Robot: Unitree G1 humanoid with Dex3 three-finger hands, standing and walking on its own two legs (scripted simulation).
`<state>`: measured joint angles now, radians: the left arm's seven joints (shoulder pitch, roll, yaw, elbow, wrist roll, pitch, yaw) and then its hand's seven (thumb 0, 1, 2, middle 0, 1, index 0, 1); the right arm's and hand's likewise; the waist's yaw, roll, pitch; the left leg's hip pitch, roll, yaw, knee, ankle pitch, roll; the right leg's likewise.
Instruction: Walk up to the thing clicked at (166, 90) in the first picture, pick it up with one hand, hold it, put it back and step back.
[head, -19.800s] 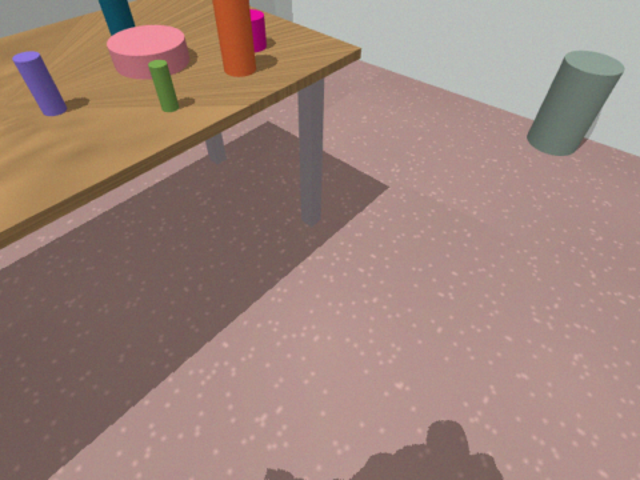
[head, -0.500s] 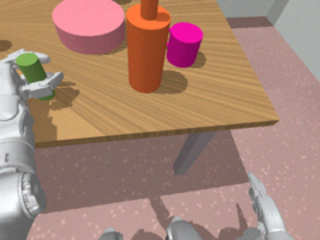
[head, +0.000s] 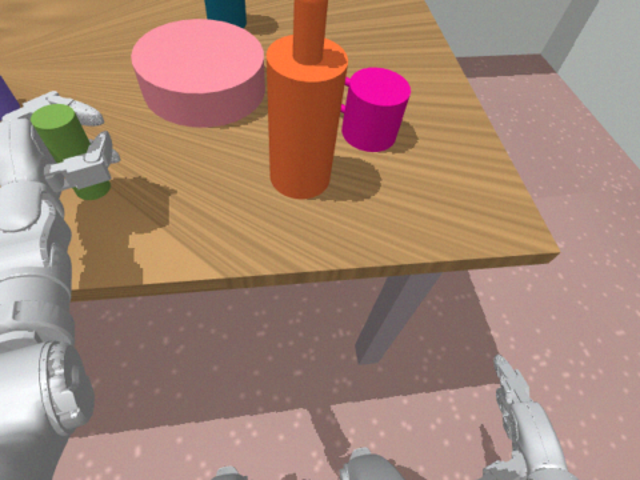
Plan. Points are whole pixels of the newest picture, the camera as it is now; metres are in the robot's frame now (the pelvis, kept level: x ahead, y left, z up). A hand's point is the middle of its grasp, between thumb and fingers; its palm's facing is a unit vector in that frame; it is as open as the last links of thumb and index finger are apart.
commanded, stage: settle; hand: left
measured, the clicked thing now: (75, 155) +0.50 +0.23 +0.11
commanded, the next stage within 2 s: lift in 0.66 s
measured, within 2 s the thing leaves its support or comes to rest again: neither
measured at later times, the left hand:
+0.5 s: hand (86, 124) +0.51 +0.21 +0.15, palm faces +0.20 -0.98 +0.00, open 5.0 cm
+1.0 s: hand (81, 103) +0.50 +0.20 +0.18, palm faces +0.20 -0.98 +0.00, open 5.0 cm
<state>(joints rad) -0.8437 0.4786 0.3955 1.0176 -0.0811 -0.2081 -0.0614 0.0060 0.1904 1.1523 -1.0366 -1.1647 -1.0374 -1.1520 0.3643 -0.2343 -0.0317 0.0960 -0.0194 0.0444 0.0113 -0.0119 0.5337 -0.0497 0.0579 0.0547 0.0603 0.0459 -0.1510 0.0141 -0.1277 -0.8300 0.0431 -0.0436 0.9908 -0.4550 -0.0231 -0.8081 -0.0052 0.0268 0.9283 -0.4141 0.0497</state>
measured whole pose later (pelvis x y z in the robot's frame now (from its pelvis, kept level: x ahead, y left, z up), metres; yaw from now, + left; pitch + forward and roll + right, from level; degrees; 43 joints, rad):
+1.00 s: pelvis +0.01 +0.00 +0.02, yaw +0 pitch +13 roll -1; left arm -0.85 0.42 0.35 0.92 -0.11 -0.08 -0.03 0.01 0.19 1.15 -1.03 -1.17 -1.04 -1.16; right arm 0.33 -0.24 -0.08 0.27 0.02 0.00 -0.01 -0.01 0.54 -0.05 0.06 0.05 0.06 0.05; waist -0.11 0.03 -0.12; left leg -0.65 0.04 -0.02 0.85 -0.42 -0.02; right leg -0.64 -0.01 0.04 0.80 -0.38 0.05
